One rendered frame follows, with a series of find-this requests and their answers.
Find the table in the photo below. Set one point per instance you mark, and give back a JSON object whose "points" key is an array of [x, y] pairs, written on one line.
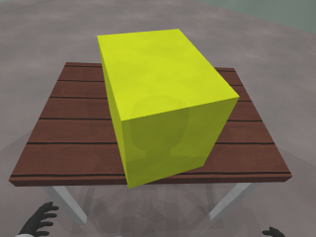
{"points": [[74, 144]]}

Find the right robot hand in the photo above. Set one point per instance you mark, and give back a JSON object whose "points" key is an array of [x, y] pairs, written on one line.
{"points": [[273, 232]]}

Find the carton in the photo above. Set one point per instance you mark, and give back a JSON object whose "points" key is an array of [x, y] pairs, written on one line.
{"points": [[167, 103]]}

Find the left robot hand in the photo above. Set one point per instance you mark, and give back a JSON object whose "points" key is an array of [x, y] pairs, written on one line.
{"points": [[34, 223]]}

